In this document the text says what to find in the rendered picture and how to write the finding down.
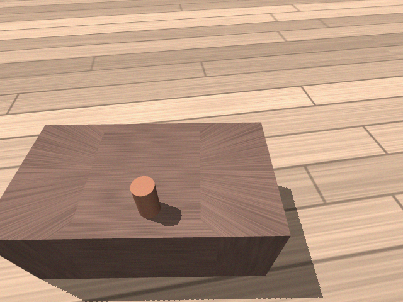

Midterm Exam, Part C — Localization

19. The can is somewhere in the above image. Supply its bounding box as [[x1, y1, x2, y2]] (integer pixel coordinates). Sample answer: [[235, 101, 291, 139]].
[[130, 176, 161, 218]]

